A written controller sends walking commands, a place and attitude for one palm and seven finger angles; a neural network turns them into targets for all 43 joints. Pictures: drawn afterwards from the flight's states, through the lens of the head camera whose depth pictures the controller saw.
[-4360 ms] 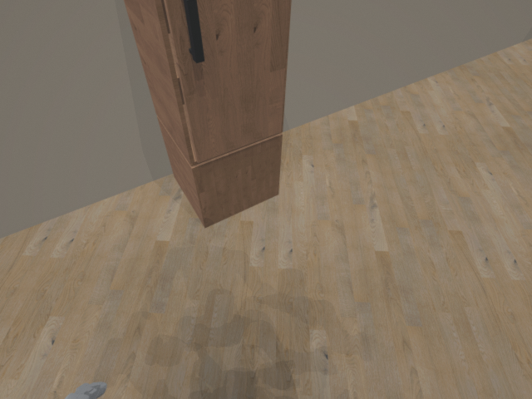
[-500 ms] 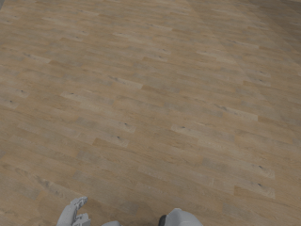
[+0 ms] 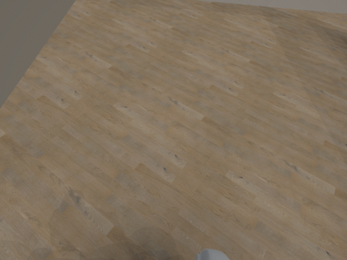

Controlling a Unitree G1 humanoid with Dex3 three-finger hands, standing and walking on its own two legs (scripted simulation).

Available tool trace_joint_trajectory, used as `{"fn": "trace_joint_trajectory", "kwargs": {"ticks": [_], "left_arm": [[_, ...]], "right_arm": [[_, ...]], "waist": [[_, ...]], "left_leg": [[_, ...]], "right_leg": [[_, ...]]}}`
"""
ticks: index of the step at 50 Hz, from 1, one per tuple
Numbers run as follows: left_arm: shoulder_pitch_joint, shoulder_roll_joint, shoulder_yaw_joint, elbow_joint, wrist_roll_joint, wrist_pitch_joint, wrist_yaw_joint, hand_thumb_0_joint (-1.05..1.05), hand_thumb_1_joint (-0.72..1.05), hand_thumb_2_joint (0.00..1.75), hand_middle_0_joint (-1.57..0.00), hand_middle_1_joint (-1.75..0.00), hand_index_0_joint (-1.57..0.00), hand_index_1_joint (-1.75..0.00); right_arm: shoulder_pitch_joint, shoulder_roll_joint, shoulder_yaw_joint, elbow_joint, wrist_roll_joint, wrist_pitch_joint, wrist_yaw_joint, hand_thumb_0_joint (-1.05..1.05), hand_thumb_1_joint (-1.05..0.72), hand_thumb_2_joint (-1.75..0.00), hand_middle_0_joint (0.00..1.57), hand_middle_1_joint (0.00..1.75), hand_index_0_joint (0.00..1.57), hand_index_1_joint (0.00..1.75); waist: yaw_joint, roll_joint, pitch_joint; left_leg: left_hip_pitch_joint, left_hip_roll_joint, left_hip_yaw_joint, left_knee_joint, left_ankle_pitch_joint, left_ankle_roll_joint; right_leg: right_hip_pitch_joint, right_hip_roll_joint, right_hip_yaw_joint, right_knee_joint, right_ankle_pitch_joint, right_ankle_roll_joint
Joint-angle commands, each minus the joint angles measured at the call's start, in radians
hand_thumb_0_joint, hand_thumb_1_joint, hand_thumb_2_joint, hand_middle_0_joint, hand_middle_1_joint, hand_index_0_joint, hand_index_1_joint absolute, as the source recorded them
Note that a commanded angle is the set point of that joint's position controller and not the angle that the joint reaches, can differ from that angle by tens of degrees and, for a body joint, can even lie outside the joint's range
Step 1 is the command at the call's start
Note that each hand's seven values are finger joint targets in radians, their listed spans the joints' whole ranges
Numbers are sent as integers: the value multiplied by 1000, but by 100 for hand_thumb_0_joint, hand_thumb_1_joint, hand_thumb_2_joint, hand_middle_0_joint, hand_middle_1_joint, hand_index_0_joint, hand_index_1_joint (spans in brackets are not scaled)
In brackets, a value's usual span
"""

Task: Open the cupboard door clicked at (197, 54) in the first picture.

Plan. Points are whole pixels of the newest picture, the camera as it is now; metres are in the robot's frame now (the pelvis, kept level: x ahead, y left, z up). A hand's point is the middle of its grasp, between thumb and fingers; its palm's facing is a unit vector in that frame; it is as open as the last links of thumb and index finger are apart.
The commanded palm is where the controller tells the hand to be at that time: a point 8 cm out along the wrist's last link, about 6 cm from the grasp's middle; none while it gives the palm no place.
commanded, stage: turn to face it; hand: left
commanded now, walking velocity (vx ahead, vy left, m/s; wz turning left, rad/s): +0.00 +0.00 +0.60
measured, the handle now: out of the picture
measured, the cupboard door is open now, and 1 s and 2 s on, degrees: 0 0 0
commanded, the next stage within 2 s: none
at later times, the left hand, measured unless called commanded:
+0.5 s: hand out of the picture +0.03 +0.15 -0.14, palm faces +0.32 -0.91 -0.27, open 7.4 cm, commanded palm none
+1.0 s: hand out of the picture -0.08 +0.19 -0.16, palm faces +0.62 -0.74 -0.28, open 7.4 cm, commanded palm none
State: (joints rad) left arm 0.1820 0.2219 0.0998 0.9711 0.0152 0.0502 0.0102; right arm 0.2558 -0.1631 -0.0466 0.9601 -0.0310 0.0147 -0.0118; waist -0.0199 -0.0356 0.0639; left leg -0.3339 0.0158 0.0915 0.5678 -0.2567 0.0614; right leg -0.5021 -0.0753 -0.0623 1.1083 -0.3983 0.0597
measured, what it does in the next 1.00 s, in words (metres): steps on the spot, turning left: right foot, then left foot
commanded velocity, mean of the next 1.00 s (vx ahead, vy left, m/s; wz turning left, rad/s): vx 0.00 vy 0.00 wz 0.60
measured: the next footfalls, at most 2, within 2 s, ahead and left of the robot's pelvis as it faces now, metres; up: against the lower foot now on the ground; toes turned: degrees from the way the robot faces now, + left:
right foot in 0.34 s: +0.05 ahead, -0.17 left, +0.00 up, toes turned +11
left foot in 0.74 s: -0.04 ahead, +0.08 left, +0.00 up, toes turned +35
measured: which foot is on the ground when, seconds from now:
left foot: down 0.00-0.34, up 0.36-0.72, down 0.74-1.00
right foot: up 0.00-0.32, down 0.34-0.74, up 0.76-1.00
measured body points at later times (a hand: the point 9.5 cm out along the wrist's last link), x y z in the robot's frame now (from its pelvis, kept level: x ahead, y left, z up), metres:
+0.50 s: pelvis +0.00 -0.07 +0.01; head +0.03 -0.09 +0.45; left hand +0.01 +0.19 -0.12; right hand +0.15 -0.31 -0.15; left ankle -0.04 +0.07 -0.65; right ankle +0.01 -0.17 -0.73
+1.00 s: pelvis -0.01 -0.04 +0.00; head +0.03 -0.01 +0.45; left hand -0.11 +0.23 -0.14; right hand +0.23 -0.19 -0.14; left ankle -0.07 +0.06 -0.73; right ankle +0.08 -0.17 -0.69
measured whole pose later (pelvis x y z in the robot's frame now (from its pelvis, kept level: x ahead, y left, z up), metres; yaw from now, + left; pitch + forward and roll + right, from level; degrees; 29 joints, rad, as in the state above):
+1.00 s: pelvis -0.01 -0.04 +0.00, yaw +37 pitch +1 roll +0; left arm 0.17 0.27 0.08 0.89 0.01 0.06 0.00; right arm 0.14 -0.23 -0.05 0.90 -0.03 0.04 0.01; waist 0.01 -0.01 0.10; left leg -0.28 -0.01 -0.03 0.53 -0.26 0.01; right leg -0.45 -0.10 -0.03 0.95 -0.44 0.09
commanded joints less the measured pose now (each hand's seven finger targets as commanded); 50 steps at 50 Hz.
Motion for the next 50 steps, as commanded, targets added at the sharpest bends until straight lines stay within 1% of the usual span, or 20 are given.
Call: {"fn": "trace_joint_trajectory", "kwargs": {"ticks": [1,8,14,15,16,17,18,19,21,23,27,31,35,36,37,38,39,41,43,50], "left_arm": [[-23,51,-1,-96,-2,-27,6,0,90,90,-20,-30,-20,-30],[-57,68,-6,-122,-7,-23,11,0,90,90,-20,-30,-20,-30],[51,89,-6,-121,-14,-32,18,0,90,90,-20,-30,-20,-30],[102,111,-1,-115,-13,-37,21,0,90,90,-20,-30,-20,-30],[133,186,15,-119,4,-48,27,0,90,90,-20,-30,-20,-30],[96,273,23,-146,15,-50,30,0,90,90,-20,-30,-20,-30],[51,248,17,-166,4,-48,33,0,90,90,-20,-30,-20,-30],[-12,217,11,-176,5,-49,32,0,90,90,-20,-30,-20,-30],[-73,149,-14,-184,6,-57,25,0,90,90,-20,-30,-20,-30],[-38,141,-17,-180,9,-63,26,0,90,90,-20,-30,-20,-30],[61,176,-9,-144,13,-59,23,0,90,90,-20,-30,-20,-30],[96,215,2,-131,15,-50,20,0,90,90,-20,-30,-20,-30],[98,224,13,-121,6,-41,14,0,90,90,-20,-30,-20,-30],[96,211,12,-128,-2,-40,10,0,90,90,-20,-30,-20,-30],[76,150,2,-169,-8,-39,0,0,90,90,-20,-30,-20,-30],[11,119,-16,-210,0,-35,4,0,90,90,-20,-30,-20,-30],[-43,120,-14,-209,1,-23,14,0,90,90,-20,-30,-20,-30],[-49,125,-4,-181,-5,-23,8,0,90,90,-20,-30,-20,-30],[3,124,-2,-154,-2,-20,-2,0,90,90,-20,-30,-20,-30],[0,103,-11,-179,-7,-23,1,0,90,90,-20,-30,-20,-30]], "right_arm": [[51,-205,-55,-49,9,-26,-12,0,-90,-90,20,30,20,30],[26,-244,-73,-57,6,-3,-1,0,-90,-90,20,30,20,30],[-70,-264,-86,-100,8,14,11,0,-90,-90,20,30,20,30],[-94,-251,-85,-115,14,18,14,0,-90,-90,20,30,20,30],[-90,-186,-79,-131,23,21,21,0,-90,-90,20,30,20,30],[-90,-146,-70,-165,17,20,24,0,-90,-90,20,30,20,30],[-109,-208,-84,-162,4,28,24,0,-90,-90,20,30,20,30],[-120,-194,-83,-148,3,37,29,0,-90,-90,20,30,20,30],[-81,-180,-77,-111,2,42,41,0,-90,-90,20,30,20,30],[-78,-163,-68,-107,8,41,45,0,-90,-90,20,30,20,30],[-175,-157,-57,-134,13,43,46,0,-90,-90,20,30,20,30],[-208,-148,-42,-149,18,34,48,0,-90,-90,20,30,20,30],[-137,-176,-42,-140,16,15,40,0,-90,-90,20,30,20,30],[-67,-229,-57,-123,11,6,39,0,-90,-90,20,30,20,30],[5,-348,-88,-118,6,-1,33,0,-90,-90,20,30,20,30],[83,-388,-96,-90,19,4,30,0,-90,-90,20,30,20,30],[96,-361,-92,-71,18,-2,16,0,-90,-90,20,30,20,30],[-33,-304,-74,-102,11,0,4,0,-90,-90,20,30,20,30],[-113,-279,-62,-129,10,-4,7,0,-90,-90,20,30,20,30],[-116,-290,-74,-129,5,9,13,0,-90,-90,20,30,20,30]], "waist": [[-17,129,-170],[-34,178,-139],[19,195,-153],[49,166,-154],[66,-49,-149],[62,-275,-104],[52,-209,-78],[21,-192,-15],[-23,-118,27],[-10,-133,-10],[45,-139,-33],[70,-196,-74],[38,-180,-138],[-6,-68,-194],[-49,238,-237],[-78,304,-224],[-91,259,-223],[-38,228,-131],[2,201,-118],[-2,206,-108]], "left_leg": [[279,248,-314,-221,444,105],[236,233,-406,-222,362,118],[68,154,-457,-172,278,70],[-41,116,-433,-125,168,30],[-225,6,-320,63,-45,-47],[-347,-108,-143,322,-295,-117],[-292,-37,-189,482,-292,-97],[-281,-19,-179,571,-243,-97],[-276,8,-135,657,-120,-117],[-260,14,-95,615,-112,-136],[-219,21,-45,446,-165,-147],[-135,12,8,254,-178,-132],[58,-9,49,-62,-22,-101],[256,40,-10,-160,180,-70],[477,297,-340,-155,571,48],[454,423,-425,-150,825,161],[413,398,-425,-147,781,168],[265,287,-328,-166,597,121],[189,224,-268,-186,479,85],[122,193,-361,-181,346,95]], "right_leg": [[-80,-11,53,-48,-1,28],[-1,18,58,-211,-52,31],[269,66,37,-539,58,4],[402,39,46,-689,143,-6],[525,-158,237,-858,45,-70],[466,-417,490,-919,80,-184],[315,-424,420,-913,44,-211],[227,-358,369,-908,44,-196],[231,-249,159,-830,238,-163],[305,-233,74,-780,424,-157],[395,-269,33,-746,549,-175],[442,-284,-8,-689,639,-172],[440,-266,-90,-522,690,-103],[318,-247,-120,-365,619,-56],[7,-110,-151,-133,96,22],[-97,-65,-68,1,-283,36],[-124,-73,13,63,-244,34],[-96,-72,48,70,-112,35],[-30,-57,37,27,-40,38],[114,19,19,-294,-37,30]]}}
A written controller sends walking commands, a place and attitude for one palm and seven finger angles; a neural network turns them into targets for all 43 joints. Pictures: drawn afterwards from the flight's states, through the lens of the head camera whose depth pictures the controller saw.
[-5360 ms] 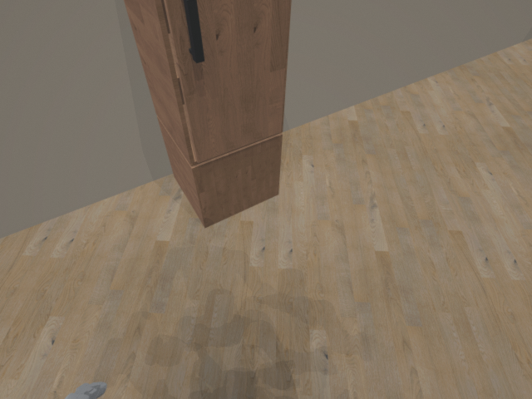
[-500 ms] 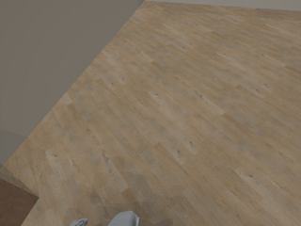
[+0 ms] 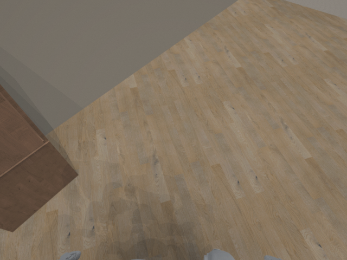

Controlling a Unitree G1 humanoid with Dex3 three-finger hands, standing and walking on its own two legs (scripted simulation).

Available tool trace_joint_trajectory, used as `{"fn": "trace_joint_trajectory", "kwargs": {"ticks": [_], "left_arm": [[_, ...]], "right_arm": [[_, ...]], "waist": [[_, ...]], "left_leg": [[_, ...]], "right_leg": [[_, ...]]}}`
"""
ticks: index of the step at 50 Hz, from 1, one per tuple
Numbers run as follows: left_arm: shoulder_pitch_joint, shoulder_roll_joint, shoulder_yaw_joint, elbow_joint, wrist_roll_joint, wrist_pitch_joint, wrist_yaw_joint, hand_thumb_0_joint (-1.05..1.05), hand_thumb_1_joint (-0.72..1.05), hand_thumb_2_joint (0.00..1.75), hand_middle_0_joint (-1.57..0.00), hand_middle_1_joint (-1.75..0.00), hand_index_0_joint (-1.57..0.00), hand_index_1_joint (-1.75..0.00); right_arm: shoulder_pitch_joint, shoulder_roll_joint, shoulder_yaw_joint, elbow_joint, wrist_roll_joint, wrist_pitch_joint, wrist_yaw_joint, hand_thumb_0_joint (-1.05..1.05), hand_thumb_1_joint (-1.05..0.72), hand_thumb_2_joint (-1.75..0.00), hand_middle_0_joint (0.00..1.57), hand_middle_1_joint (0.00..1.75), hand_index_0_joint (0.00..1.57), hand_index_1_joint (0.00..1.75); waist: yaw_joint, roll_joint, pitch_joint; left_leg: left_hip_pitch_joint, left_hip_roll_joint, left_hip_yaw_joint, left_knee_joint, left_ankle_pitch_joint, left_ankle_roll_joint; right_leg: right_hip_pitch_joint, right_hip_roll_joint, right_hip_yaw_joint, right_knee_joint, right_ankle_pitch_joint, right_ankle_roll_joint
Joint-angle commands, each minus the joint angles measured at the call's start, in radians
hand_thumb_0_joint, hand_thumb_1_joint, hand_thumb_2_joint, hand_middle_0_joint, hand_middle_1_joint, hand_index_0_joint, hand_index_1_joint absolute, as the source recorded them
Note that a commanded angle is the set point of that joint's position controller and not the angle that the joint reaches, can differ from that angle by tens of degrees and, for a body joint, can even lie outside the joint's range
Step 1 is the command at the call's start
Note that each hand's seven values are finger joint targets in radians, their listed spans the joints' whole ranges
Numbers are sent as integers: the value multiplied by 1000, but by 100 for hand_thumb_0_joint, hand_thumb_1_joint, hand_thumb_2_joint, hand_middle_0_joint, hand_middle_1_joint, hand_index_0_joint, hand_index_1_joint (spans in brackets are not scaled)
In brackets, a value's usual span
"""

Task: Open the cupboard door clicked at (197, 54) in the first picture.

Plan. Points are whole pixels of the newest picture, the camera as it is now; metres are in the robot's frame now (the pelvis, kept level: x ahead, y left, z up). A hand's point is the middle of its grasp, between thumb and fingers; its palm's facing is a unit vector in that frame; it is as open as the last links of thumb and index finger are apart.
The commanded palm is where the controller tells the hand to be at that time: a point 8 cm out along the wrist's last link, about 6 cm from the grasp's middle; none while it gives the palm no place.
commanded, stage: turn to face it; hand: left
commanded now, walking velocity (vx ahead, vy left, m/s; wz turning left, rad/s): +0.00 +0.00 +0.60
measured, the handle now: out of the picture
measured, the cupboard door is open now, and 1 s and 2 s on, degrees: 0 0 0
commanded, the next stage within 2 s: take the last steps up to it in 1.38 s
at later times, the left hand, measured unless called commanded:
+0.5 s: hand out of the picture -0.01 +0.20 -0.17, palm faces +0.35 -0.91 -0.23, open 7.4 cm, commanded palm none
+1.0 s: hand out of the picture +0.02 +0.24 -0.14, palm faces +0.56 -0.78 -0.26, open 7.4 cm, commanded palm none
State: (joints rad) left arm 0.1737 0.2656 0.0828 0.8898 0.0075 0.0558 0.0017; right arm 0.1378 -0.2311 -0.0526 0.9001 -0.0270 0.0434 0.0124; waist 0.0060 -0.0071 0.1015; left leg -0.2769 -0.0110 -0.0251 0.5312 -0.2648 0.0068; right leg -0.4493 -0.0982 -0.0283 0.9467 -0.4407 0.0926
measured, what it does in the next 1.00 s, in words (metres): steps on the spot, turning left: right foot, then left foot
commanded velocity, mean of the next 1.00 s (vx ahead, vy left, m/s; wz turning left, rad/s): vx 0.00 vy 0.00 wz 0.59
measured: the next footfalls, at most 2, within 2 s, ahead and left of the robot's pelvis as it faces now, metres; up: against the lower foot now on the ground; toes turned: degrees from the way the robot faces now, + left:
right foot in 0.10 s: +0.06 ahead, -0.14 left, +0.00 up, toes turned +1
left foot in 0.52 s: +0.01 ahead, +0.11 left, +0.00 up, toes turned +27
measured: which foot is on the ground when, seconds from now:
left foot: down 0.00-0.10, up 0.12-0.50, down 0.52-1.00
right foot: up 0.00-0.08, down 0.10-0.52, up 0.54-1.00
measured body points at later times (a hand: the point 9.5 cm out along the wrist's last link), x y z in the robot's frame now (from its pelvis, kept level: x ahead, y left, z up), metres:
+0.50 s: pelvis +0.01 -0.01 -0.01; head +0.05 +0.02 +0.44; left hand -0.03 +0.25 -0.15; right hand +0.19 -0.23 -0.14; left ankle -0.03 +0.10 -0.72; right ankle +0.02 -0.14 -0.73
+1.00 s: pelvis +0.02 -0.01 +0.00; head +0.06 +0.01 +0.45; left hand -0.01 +0.28 -0.12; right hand +0.20 -0.19 -0.15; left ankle -0.02 +0.10 -0.73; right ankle +0.09 -0.13 -0.71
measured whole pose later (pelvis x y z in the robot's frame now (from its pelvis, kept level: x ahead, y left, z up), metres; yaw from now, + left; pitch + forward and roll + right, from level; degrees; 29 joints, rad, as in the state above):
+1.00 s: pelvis +0.02 -0.01 +0.00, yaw +36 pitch +1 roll +0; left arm 0.08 0.22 0.06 0.85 0.00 0.04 0.01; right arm 0.23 -0.23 -0.07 0.93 -0.03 0.05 0.01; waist -0.05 0.02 0.07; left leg -0.30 -0.09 -0.13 0.51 -0.21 0.03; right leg -0.34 -0.03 0.01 0.74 -0.41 0.08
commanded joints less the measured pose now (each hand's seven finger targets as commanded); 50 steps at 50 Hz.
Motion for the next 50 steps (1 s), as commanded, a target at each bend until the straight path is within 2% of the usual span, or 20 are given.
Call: {"fn": "trace_joint_trajectory", "kwargs": {"ticks": [1,3,4,5,6,7,9,12,20,22,24,25,26,27,29,31,33,45,48,50], "left_arm": [[27,59,5,-96,-1,-32,11,0,90,90,-20,-30,-20,-30],[96,70,7,-85,-2,-45,13,0,90,90,-20,-30,-20,-30],[148,103,15,-78,2,-57,17,0,90,90,-20,-30,-20,-30],[156,206,35,-82,21,-71,28,0,90,90,-20,-30,-20,-30],[144,251,32,-100,18,-62,27,0,90,90,-20,-30,-20,-30],[110,206,35,-99,14,-62,36,0,90,90,-20,-30,-20,-30],[7,140,10,-119,14,-62,31,0,90,90,-20,-30,-20,-30],[19,110,-1,-112,17,-69,32,0,90,90,-20,-30,-20,-30],[111,173,18,-59,23,-55,29,0,90,90,-20,-30,-20,-30],[111,178,25,-50,24,-51,28,0,90,90,-20,-30,-20,-30],[107,180,30,-47,13,-45,23,0,90,90,-20,-30,-20,-30],[100,163,28,-57,5,-42,18,0,90,90,-20,-30,-20,-30],[81,88,14,-106,-3,-40,7,0,90,90,-20,-30,-20,-30],[-15,81,-4,-142,10,-31,16,0,90,90,-20,-30,-20,-30],[-47,79,8,-112,4,-26,23,0,90,90,-20,-30,-20,-30],[-7,86,14,-76,5,-24,12,0,90,90,-20,-30,-20,-30],[26,87,15,-56,8,-22,8,0,90,90,-20,-30,-20,-30],[-93,64,1,-119,-2,-30,22,0,90,90,-20,-30,-20,-30],[-40,64,-1,-115,-7,-36,26,0,90,90,-20,-30,-20,-30],[21,76,2,-102,-9,-44,30,0,90,90,-20,-30,-20,-30]], "right_arm": [[-12,-224,-70,-73,0,-17,-11,0,-90,-90,20,30,20,30],[-33,-215,-72,-83,6,-14,-10,0,-90,-90,20,30,20,30],[-35,-188,-70,-90,14,-16,-8,0,-90,-90,20,30,20,30],[11,-102,-58,-105,22,-17,-1,0,-90,-90,20,30,20,30],[2,-113,-61,-125,11,-15,-1,0,-90,-90,20,30,20,30],[-12,-136,-69,-113,6,-1,-2,0,-90,-90,20,30,20,30],[-6,-126,-66,-73,3,5,12,0,-90,-90,20,30,20,30],[12,-100,-56,-53,8,10,23,0,-90,-90,20,30,20,30],[-83,-79,-30,-76,16,3,24,0,-90,-90,20,30,20,30],[-67,-77,-26,-79,18,-7,22,0,-90,-90,20,30,20,30],[1,-105,-32,-65,11,-16,18,0,-90,-90,20,30,20,30],[79,-169,-50,-50,8,-26,17,0,-90,-90,20,30,20,30],[155,-293,-81,-45,3,-34,11,0,-90,-90,20,30,20,30],[233,-320,-81,-14,17,-26,2,0,-90,-90,20,30,20,30],[162,-261,-69,-23,11,-31,-22,0,-90,-90,20,30,20,30],[46,-206,-48,-56,8,-34,-23,0,-90,-90,20,30,20,30],[28,-197,-46,-66,9,-40,-21,0,-90,-90,20,30,20,30],[113,-202,-69,-36,2,-27,-21,0,-90,-90,20,30,20,30],[78,-205,-72,-46,2,-21,-19,0,-90,-90,20,30,20,30],[56,-191,-73,-54,9,-17,-16,0,-90,-90,20,30,20,30]], "waist": [[-18,178,-146],[19,158,-168],[45,85,-192],[41,-234,-203],[44,-290,-185],[38,-301,-162],[-14,-155,-62],[-16,-172,-79],[42,-213,-118],[39,-211,-143],[1,-176,-176],[-48,-44,-224],[-87,298,-250],[-116,256,-236],[-91,251,-191],[-29,165,-140],[-16,134,-155],[-55,150,-170],[-28,162,-190],[5,137,-194]], "left_leg": [[52,214,-260,-126,367,145],[-6,180,-266,-50,367,114],[-79,128,-229,45,255,65],[-286,-22,-73,281,-87,-26],[-324,-43,-38,488,-354,-47],[-308,-6,-82,616,-327,-37],[-323,31,-48,728,-177,-54],[-297,39,8,666,-122,-79],[-180,46,121,305,-175,-71],[-121,39,142,180,-161,-57],[24,26,162,-19,0,-40],[220,88,74,-113,197,-5],[394,374,-312,-130,623,140],[355,451,-348,-135,785,212],[262,364,-290,-136,657,197],[163,270,-195,-161,536,156],[148,235,-170,-184,478,143],[174,215,-369,-146,491,179],[115,189,-395,-111,521,164],[13,145,-387,-68,426,118]], "right_leg": [[99,56,-24,-190,18,-6],[236,71,-31,-385,143,-11],[359,21,7,-546,238,-19],[499,-255,293,-665,297,-106],[397,-415,389,-670,371,-208],[310,-395,369,-685,336,-225],[248,-277,184,-646,335,-204],[301,-226,24,-608,506,-183],[387,-278,-75,-534,662,-204],[403,-285,-93,-480,691,-190],[355,-257,-154,-361,661,-133],[209,-226,-182,-188,547,-82],[-109,-73,-201,55,-71,6],[-155,-46,-82,173,-249,3],[-174,-54,8,257,-137,2],[-116,-46,14,248,-3,4],[-80,-34,13,219,51,8],[-8,50,44,-92,-5,1],[117,83,33,-249,22,-12],[277,85,23,-445,162,-24]]}}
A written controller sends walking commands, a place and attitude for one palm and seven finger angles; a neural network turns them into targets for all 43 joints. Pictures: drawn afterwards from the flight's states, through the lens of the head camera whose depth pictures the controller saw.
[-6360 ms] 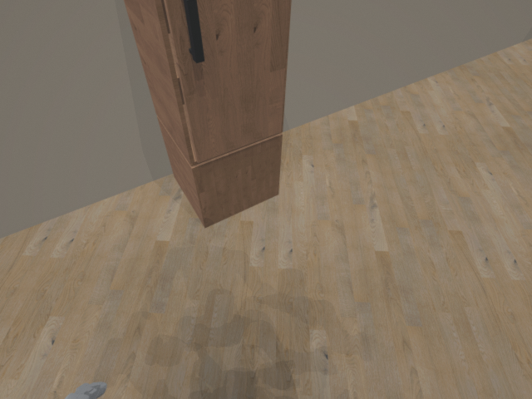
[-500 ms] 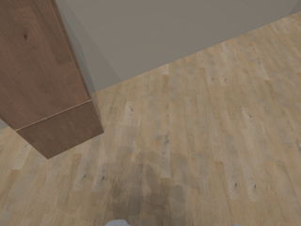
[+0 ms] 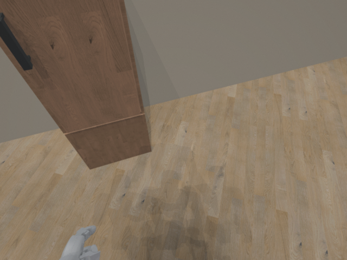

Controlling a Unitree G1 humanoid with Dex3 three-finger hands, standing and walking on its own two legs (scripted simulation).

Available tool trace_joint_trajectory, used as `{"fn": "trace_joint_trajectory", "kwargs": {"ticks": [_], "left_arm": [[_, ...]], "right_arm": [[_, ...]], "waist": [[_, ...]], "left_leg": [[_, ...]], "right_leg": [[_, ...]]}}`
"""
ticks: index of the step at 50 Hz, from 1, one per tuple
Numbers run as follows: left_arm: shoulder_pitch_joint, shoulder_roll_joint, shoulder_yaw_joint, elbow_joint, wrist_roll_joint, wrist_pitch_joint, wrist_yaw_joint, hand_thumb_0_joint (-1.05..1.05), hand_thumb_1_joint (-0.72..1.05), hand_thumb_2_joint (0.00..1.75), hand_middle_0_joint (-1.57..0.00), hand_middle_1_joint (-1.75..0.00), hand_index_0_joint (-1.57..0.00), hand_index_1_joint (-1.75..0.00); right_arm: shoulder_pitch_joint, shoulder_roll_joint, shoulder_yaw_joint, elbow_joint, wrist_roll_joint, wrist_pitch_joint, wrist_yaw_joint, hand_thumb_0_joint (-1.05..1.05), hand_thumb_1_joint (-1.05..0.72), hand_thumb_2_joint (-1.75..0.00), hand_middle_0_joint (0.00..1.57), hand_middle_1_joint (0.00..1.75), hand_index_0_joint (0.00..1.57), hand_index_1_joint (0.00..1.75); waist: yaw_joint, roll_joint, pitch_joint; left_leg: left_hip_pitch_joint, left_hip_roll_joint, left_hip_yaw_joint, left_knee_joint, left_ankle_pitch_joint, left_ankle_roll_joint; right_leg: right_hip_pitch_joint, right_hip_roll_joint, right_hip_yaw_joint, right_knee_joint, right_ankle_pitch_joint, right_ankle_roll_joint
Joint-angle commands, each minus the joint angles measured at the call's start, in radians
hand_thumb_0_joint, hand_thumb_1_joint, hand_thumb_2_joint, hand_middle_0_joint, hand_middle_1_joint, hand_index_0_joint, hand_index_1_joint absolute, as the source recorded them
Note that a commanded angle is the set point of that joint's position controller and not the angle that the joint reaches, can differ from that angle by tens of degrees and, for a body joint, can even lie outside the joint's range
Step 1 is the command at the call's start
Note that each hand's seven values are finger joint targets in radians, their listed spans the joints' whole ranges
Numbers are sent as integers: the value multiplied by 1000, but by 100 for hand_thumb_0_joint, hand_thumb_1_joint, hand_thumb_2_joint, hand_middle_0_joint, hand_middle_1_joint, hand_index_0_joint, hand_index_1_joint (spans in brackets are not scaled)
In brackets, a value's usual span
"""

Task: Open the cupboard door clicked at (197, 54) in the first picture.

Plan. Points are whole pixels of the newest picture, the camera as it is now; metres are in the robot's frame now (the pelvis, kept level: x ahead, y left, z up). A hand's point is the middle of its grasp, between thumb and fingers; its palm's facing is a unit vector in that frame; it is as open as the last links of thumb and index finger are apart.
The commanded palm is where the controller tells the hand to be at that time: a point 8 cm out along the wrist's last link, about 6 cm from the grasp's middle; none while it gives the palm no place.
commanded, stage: turn to face it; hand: left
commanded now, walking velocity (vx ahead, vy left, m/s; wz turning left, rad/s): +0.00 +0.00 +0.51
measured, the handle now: (14, 42) +0.68 +0.49 +0.13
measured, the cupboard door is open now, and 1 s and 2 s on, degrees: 0 0 0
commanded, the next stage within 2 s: take the last steps up to it in 0.38 s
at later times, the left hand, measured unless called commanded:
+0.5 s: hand out of the picture -0.08 +0.20 -0.17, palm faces +0.33 -0.91 -0.26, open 7.4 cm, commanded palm none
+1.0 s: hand out of the picture +0.02 +0.20 -0.16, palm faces +0.32 -0.92 -0.21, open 7.3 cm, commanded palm none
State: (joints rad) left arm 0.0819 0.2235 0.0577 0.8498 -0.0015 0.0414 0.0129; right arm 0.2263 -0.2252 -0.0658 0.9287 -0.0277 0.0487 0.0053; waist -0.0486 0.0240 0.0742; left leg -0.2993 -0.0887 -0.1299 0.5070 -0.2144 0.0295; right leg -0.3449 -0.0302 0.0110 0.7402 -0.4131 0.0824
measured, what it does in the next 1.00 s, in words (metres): steps on the spot, turning left: right foot, then left foot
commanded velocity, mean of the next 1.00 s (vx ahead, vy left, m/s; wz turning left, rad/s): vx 0.16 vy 0.01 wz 0.19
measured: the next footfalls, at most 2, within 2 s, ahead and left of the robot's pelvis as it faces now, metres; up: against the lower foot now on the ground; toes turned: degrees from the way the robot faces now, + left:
right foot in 0.04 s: +0.03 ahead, -0.13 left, +0.00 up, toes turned +1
left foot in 0.50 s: -0.02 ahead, +0.12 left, +0.00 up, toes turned +19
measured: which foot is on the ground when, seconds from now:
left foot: down 0.00-0.04, up 0.06-0.48, down 0.50-0.98, up 1.00-1.00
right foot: up 0.00-0.02, down 0.04-0.50, up 0.52-0.94, down 0.96-1.00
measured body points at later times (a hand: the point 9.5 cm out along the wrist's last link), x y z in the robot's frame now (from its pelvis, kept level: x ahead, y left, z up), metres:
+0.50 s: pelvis -0.03 +0.00 -0.01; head +0.00 +0.01 +0.44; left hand -0.10 +0.25 -0.15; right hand +0.16 -0.22 -0.14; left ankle -0.06 +0.11 -0.74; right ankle -0.01 -0.13 -0.74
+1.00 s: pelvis +0.02 +0.01 -0.01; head +0.03 -0.01 +0.44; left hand +0.00 +0.25 -0.14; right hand +0.03 -0.23 -0.17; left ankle -0.06 +0.11 -0.73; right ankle +0.08 -0.08 -0.74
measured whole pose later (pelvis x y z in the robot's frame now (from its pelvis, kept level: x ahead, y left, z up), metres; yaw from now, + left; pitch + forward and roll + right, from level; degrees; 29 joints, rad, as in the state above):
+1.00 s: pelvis +0.02 +0.01 -0.01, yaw +18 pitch -2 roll +1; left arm 0.24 0.15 0.04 1.03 0.03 -0.03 -0.02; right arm 0.41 -0.19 -0.04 1.12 -0.02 0.00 -0.02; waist -0.02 0.04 0.02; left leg -0.16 -0.01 0.04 0.60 -0.41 0.03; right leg -0.27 -0.05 -0.11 0.57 -0.26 -0.02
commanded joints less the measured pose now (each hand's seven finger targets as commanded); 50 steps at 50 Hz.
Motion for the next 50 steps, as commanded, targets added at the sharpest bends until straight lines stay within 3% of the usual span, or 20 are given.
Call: {"fn": "trace_joint_trajectory", "kwargs": {"ticks": [1,2,3,4,5,8,19,23,24,25,26,27,30,33,42,46,47,48,49,50], "left_arm": [[150,151,35,-55,5,-38,23,0,90,90,-20,-30,-20,-30],[163,238,51,-59,22,-48,32,0,90,90,-20,-30,-20,-30],[148,273,48,-72,25,-42,28,0,90,90,-20,-30,-20,-30],[125,235,48,-75,17,-45,32,0,90,90,-20,-30,-20,-30],[80,200,37,-78,16,-44,28,0,90,90,-20,-30,-20,-30],[49,138,18,-72,18,-55,23,0,90,90,-20,-30,-20,-30],[253,201,37,44,35,-47,22,0,90,90,-20,-30,-20,-30],[215,196,39,69,22,-36,20,0,90,90,-20,-30,-20,-30],[228,157,31,64,12,-31,18,0,90,90,-20,-30,-20,-30],[251,84,12,44,8,-28,10,0,90,90,-20,-30,-20,-30],[209,89,4,35,20,-21,12,0,90,90,-20,-30,-20,-30],[181,80,4,47,24,-13,15,0,90,90,-20,-30,-20,-30],[180,85,7,99,31,-20,-15,0,90,90,-20,-30,-20,-30],[226,69,-2,133,32,-27,-23,0,90,90,-20,-30,-20,-30],[119,21,-9,96,30,-50,-29,0,90,90,-20,-30,-20,-30],[229,0,-4,142,30,-65,-27,0,90,90,-20,-30,-20,-30],[295,29,5,169,31,-74,-22,0,90,90,-20,-30,-20,-30],[384,91,19,197,39,-88,-14,0,90,90,-20,-30,-20,-30],[486,171,36,214,33,-88,-6,0,90,90,-20,-30,-20,-30],[499,178,38,217,17,-95,-1,0,90,90,-20,-30,-20,-30]], "right_arm": [[-33,-169,-56,-90,17,-23,-5,0,-90,-90,20,30,20,30],[-8,-102,-47,-103,26,-24,1,0,-90,-90,20,30,20,30],[-8,-114,-51,-120,14,-23,-1,0,-90,-90,20,30,20,30],[-30,-138,-57,-103,3,-8,0,0,-90,-90,20,30,20,30],[-29,-132,-58,-87,4,0,5,0,-90,-90,20,30,20,30],[14,-99,-46,-45,5,6,20,0,-90,-90,20,30,20,30],[-144,-67,-2,-56,21,-6,10,0,-90,-90,20,30,20,30],[-46,-87,3,-21,20,-27,3,0,-90,-90,20,30,20,30],[-9,-153,-9,-12,14,-40,1,0,-90,-90,20,30,20,30],[13,-240,-25,-12,7,-42,-2,0,-90,-90,20,30,20,30],[45,-261,-27,-2,7,-31,-8,0,-90,-90,20,30,20,30],[44,-242,-23,9,1,-38,-18,0,-90,-90,20,30,20,30],[-31,-147,6,-4,6,-51,-26,0,-90,-90,20,30,20,30],[7,-130,8,12,11,-70,-25,0,-90,-90,20,30,20,30],[134,-111,-5,82,3,-88,-30,0,-90,-90,20,30,20,30],[121,-93,1,110,5,-84,-29,0,-90,-90,20,30,20,30],[118,-71,5,116,8,-86,-27,0,-90,-90,20,30,20,30],[127,-18,15,109,17,-93,-23,0,-90,-90,20,30,20,30],[78,5,22,61,15,-98,-15,0,-90,-90,20,30,20,30],[52,-61,7,54,4,-89,-10,0,-90,-90,20,30,20,30]], "waist": [[78,36,-178],[79,-222,-185],[76,-268,-164],[75,-291,-119],[45,-213,-58],[13,-185,-33],[103,-257,-102],[38,-220,-137],[22,-37,-175],[20,254,-174],[-5,210,-158],[-8,264,-154],[34,141,6],[45,108,15],[15,80,24],[75,56,14],[106,-8,0],[142,-173,-30],[184,-346,-28],[184,-312,-22]], "left_leg": [[-69,173,-249,22,235,46],[-270,50,-79,218,-92,-35],[-298,-2,37,435,-371,-71],[-270,50,-2,572,-363,-63],[-275,62,16,665,-293,-68],[-268,93,71,721,-159,-93],[-108,91,186,287,-262,-87],[145,95,215,-80,-12,-61],[309,209,102,-160,173,-25],[397,447,-171,-160,456,89],[313,500,-173,-179,383,166],[287,463,-186,-217,200,167],[131,353,-100,-311,-148,131],[119,316,-62,-347,-176,127],[163,348,-115,-341,-193,174],[23,297,-44,-224,-222,122],[-61,244,-7,-110,-235,88],[-219,152,106,124,-258,39],[-387,68,199,380,-370,7],[-394,119,112,526,-334,13]], "right_leg": [[303,-44,32,-374,205,-29],[437,-301,282,-471,239,-113],[322,-480,376,-473,322,-228],[198,-441,343,-487,292,-241],[143,-376,270,-481,280,-230],[159,-269,50,-417,472,-183],[296,-302,-10,-325,754,-221],[192,-273,-79,-206,624,-137],[61,-211,-132,-67,435,-81],[-159,-101,-166,87,-121,-16],[-155,-88,-112,218,-236,-24],[-193,-80,-69,300,-227,-26],[-213,-88,-55,372,-8,-36],[-190,-81,-71,339,58,-33],[-127,-70,-83,-3,28,-42],[145,-15,-126,-209,135,-52],[283,-34,-85,-303,141,-63],[442,-194,118,-405,-38,-116],[494,-404,449,-559,-135,-223],[383,-435,535,-640,-303,-257]]}}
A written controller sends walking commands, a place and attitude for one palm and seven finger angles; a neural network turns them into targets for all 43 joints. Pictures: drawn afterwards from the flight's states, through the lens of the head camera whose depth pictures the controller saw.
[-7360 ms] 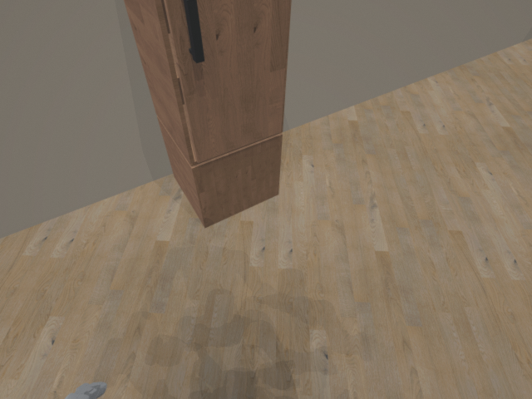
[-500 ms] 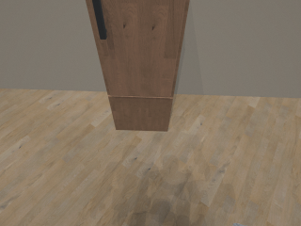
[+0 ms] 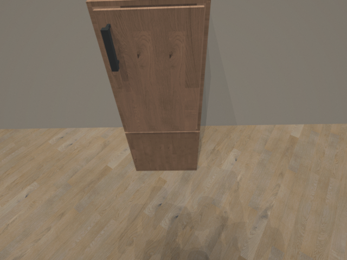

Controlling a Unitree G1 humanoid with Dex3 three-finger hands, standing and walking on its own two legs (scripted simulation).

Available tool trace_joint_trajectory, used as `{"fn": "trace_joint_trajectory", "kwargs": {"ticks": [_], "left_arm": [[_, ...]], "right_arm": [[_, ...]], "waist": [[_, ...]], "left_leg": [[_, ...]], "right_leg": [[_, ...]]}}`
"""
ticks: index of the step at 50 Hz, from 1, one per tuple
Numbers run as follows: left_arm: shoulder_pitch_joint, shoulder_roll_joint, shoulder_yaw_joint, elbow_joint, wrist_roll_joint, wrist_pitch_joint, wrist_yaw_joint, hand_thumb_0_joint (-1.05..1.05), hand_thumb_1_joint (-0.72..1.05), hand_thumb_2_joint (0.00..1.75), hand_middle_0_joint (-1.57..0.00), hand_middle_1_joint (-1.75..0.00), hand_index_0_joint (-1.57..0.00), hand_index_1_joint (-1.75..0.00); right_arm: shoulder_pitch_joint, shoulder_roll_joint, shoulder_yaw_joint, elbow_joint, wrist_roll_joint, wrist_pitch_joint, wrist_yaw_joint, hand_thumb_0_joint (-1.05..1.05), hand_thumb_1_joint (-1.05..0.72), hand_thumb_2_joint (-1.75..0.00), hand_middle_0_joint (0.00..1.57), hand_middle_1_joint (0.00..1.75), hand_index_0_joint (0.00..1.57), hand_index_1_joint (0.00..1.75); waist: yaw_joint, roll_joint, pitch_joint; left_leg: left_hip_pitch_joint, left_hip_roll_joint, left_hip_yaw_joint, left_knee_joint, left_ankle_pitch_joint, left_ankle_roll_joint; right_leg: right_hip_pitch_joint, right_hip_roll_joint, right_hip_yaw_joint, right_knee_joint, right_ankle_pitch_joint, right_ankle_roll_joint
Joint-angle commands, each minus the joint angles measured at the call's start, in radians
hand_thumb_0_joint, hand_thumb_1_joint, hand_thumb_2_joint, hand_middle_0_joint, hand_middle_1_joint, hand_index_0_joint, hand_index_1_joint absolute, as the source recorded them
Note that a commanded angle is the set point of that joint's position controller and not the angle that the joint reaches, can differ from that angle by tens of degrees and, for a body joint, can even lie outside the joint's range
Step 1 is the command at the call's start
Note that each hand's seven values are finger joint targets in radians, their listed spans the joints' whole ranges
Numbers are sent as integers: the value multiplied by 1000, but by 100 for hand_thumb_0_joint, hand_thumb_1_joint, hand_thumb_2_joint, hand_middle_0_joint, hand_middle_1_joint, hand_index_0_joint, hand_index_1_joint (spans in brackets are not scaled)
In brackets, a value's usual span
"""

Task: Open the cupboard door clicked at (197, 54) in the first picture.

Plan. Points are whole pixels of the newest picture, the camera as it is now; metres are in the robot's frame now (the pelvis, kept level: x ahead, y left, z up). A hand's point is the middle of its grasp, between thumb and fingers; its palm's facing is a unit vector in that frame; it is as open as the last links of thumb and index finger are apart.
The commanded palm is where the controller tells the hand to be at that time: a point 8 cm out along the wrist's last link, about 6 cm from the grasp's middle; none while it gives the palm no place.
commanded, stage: take the last steps up to it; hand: left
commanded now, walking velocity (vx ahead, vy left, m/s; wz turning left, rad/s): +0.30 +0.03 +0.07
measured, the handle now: (112, 48) +0.77 +0.26 +0.14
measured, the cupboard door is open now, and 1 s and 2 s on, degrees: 0 0 0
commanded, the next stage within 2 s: come to a stop and stand still in 0.46 s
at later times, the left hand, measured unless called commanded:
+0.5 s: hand out of the picture +0.06 +0.20 -0.18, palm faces +0.16 -0.98 -0.12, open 7.4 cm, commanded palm none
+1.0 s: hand (104, 210) +0.30 +0.24 -0.16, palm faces +0.04 -0.97 -0.23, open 7.4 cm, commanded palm none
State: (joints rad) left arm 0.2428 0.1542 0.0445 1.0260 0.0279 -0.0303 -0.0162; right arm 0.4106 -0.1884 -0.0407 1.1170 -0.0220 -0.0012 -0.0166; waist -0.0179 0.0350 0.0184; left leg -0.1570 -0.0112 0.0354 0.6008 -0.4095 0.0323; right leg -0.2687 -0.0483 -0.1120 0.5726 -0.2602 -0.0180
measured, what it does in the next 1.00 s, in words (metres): walks ahead: left foot, then right foot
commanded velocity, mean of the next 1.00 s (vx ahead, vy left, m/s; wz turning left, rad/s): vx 0.03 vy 0.00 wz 0.01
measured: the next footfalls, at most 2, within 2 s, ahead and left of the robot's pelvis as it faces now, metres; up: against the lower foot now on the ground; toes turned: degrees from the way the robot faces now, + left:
left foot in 0.44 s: +0.26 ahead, +0.17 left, +0.00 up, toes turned +10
right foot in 0.80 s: +0.27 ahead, -0.03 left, +0.00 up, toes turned +0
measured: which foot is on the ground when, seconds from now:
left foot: up 0.00-0.42, down 0.44-0.84, up 0.86-1.00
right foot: down 0.00-0.44, up 0.46-0.78, down 0.80-1.00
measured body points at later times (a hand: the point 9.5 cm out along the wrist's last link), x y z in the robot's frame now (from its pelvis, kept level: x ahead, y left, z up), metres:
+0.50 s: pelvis +0.15 +0.06 -0.01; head +0.17 +0.08 +0.44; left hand +0.05 +0.25 -0.17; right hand +0.26 -0.17 -0.15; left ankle +0.22 +0.16 -0.73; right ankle +0.04 -0.08 -0.69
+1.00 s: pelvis +0.21 +0.06 +0.00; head +0.25 +0.04 +0.45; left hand +0.29 +0.29 -0.14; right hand +0.24 -0.18 -0.16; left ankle +0.16 +0.17 -0.68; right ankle +0.26 -0.05 -0.73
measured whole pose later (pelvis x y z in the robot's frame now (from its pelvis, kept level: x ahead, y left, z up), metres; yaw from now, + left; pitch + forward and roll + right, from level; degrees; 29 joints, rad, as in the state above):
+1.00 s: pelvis +0.21 +0.06 +0.00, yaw +1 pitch +0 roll +1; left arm 0.13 0.14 0.04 0.98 0.03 0.02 0.03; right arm 0.20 -0.18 -0.06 1.05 -0.01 0.06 -0.03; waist -0.01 0.02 0.09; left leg -0.35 0.00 0.03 0.94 -0.54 -0.03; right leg -0.33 -0.05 -0.09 0.56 -0.22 -0.03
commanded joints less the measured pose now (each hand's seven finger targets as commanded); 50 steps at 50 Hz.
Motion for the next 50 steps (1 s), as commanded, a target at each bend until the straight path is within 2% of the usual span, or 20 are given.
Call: {"fn": "trace_joint_trajectory", "kwargs": {"ticks": [1,3,6,17,19,20,21,22,23,24,26,27,30,33,38,40,42,44,46,50], "left_arm": [[264,213,44,32,-10,-22,33,0,90,90,-20,-30,-20,-30],[151,134,26,3,-6,-28,39,0,90,90,-20,-30,-20,-30],[150,92,9,15,-8,-44,39,0,90,90,-20,-30,-20,-30],[224,121,17,89,3,-46,43,0,90,90,-20,-30,-20,-30],[211,122,22,89,0,-36,45,0,90,90,-20,-30,-20,-30],[211,109,21,91,-4,-30,45,0,90,90,-20,-30,-20,-30],[251,69,16,84,-11,-26,40,0,90,90,-20,-30,-20,-30],[269,25,4,63,-20,-23,33,0,90,90,-20,-30,-20,-30],[225,36,5,40,-13,-22,36,0,90,90,-20,-30,-20,-30],[170,25,3,34,-13,-18,38,0,90,90,-20,-30,-20,-30],[109,35,11,37,-6,-11,23,0,90,90,-20,-30,-20,-30],[124,26,8,49,-3,-5,18,0,90,90,-20,-30,-20,-30],[184,-11,-1,65,-7,25,28,0,90,90,-20,-30,-20,-30],[148,-1,-12,47,-11,36,39,0,90,90,-20,-30,-20,-30],[123,86,8,5,-4,48,44,0,90,90,-20,-30,-20,-30],[90,153,16,-20,4,40,47,0,90,90,-20,-30,-20,-30],[59,209,29,-38,-1,31,48,0,90,90,-20,-30,-20,-30],[17,197,30,-57,-2,34,56,0,90,90,-20,-30,-20,-30],[-16,192,38,-73,2,35,62,0,90,90,-20,-30,-20,-30],[-37,202,47,-89,5,42,65,0,90,90,-20,-30,-20,-30]], "right_arm": [[-173,-88,-29,-132,-2,-36,19,0,-90,-90,20,30,20,30],[-119,-53,-30,-98,-7,-27,29,0,-90,-90,20,30,20,30],[-57,-13,-25,-71,-8,-13,33,0,-90,-90,20,30,20,30],[-253,9,-18,-147,3,-32,52,0,-90,-90,20,30,20,30],[-191,-12,-18,-128,-1,-42,43,0,-90,-90,20,30,20,30],[-85,-43,-24,-94,-6,-51,34,0,-90,-90,20,30,20,30],[51,-134,-42,-62,-16,-61,20,0,-90,-90,20,30,20,30],[126,-231,-61,-47,-9,-55,6,0,-90,-90,20,30,20,30],[114,-223,-54,-50,-3,-47,-1,0,-90,-90,20,30,20,30],[46,-195,-50,-61,-2,-48,-8,0,-90,-90,20,30,20,30],[-75,-98,-24,-91,-2,-54,-8,0,-90,-90,20,30,20,30],[-102,-74,-15,-90,-1,-62,-9,0,-90,-90,20,30,20,30],[-162,-48,-7,-105,0,-62,-17,0,-90,-90,20,30,20,30],[-174,-67,-3,-102,-1,-50,-23,0,-90,-90,20,30,20,30],[-196,-100,-26,-95,5,-13,-24,0,-90,-90,20,30,20,30],[-167,-69,-31,-101,11,-2,-17,0,-90,-90,20,30,20,30],[-130,-19,-27,-106,15,24,-13,0,-90,-90,20,30,20,30],[-162,-31,-32,-112,17,39,-16,0,-90,-90,20,30,20,30],[-163,-32,-30,-112,17,36,-16,0,-90,-90,20,30,20,30],[-158,-27,-25,-123,17,35,-12,0,-90,-90,20,30,20,30]], "waist": [[123,-224,107],[52,-101,127],[17,-141,98],[50,-187,114],[16,-168,86],[-29,-97,24],[-67,95,-104],[-69,313,-171],[-72,216,-163],[-64,223,-122],[-22,89,34],[4,59,39],[44,41,0],[39,25,-20],[57,49,15],[34,-82,4],[21,-278,-51],[36,-217,-73],[37,-152,-101],[43,-180,-116]], "left_leg": [[-560,69,-60,518,-55,8],[-511,115,-58,522,88,-12],[-449,123,-13,468,187,-45],[-310,104,72,83,204,-36],[-156,75,92,-27,217,-25],[10,57,91,-113,255,-19],[222,201,-65,-151,371,21],[343,410,-348,-225,502,109],[287,451,-373,-283,411,156],[203,444,-364,-318,320,168],[-17,376,-245,-374,251,147],[-80,348,-188,-388,277,126],[-119,304,-67,-371,494,124],[-89,308,-45,-311,685,128],[-112,276,-47,-195,600,74],[-138,149,22,-77,378,-4],[-158,33,71,130,-35,-52],[-208,26,-18,371,-174,-49],[-264,23,-44,434,-160,-58],[-222,28,-29,271,-125,-72]], "right_leg": [[209,-406,629,-496,-515,-168],[117,-325,398,-462,-319,-116],[96,-241,177,-439,-27,-85],[133,-249,81,-340,231,-96],[110,-226,59,-235,264,-76],[80,-178,21,-63,313,-53],[-23,-94,-41,182,147,-11],[-221,15,-56,449,-338,22],[-267,6,25,575,-377,2],[-311,-26,54,661,-315,2],[-292,-80,83,644,-185,7],[-235,-90,80,593,-151,14],[-123,-75,78,402,-95,39],[-41,-48,65,196,-65,51],[53,-36,55,-39,114,40],[66,-134,180,-88,466,-14],[64,-300,318,-170,703,-155],[74,-323,320,-192,734,-226],[150,-299,273,-153,788,-222],[162,-276,247,-156,689,-200]]}}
